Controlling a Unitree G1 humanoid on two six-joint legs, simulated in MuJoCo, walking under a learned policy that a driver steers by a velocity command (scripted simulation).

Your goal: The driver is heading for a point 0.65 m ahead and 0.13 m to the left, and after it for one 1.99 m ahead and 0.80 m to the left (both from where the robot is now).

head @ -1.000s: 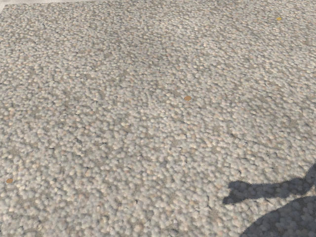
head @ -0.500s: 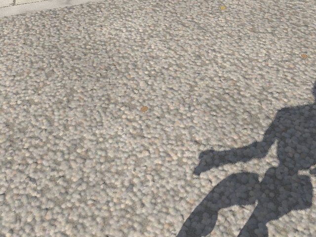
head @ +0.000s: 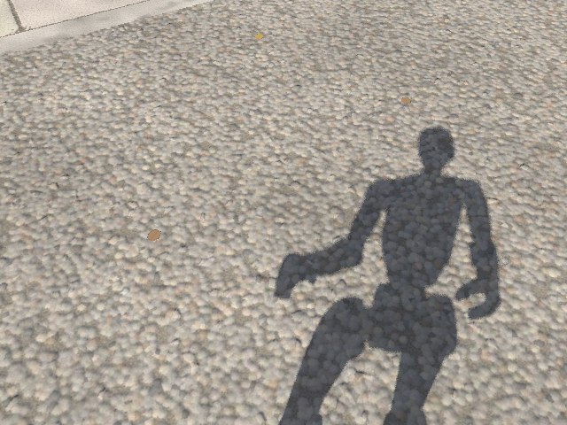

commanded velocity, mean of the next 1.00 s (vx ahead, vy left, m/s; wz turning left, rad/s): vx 0.28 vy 0.00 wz -0.04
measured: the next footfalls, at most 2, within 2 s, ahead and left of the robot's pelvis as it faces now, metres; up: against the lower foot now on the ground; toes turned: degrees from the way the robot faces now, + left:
left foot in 0.50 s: +0.10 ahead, +0.12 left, +0.00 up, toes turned +2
right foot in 1.02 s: +0.47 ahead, -0.08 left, +0.00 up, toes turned -2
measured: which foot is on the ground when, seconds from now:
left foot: down 0.00-0.26, up 0.28-0.48, down 0.50-1.00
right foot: down 0.00-0.50, up 0.52-1.00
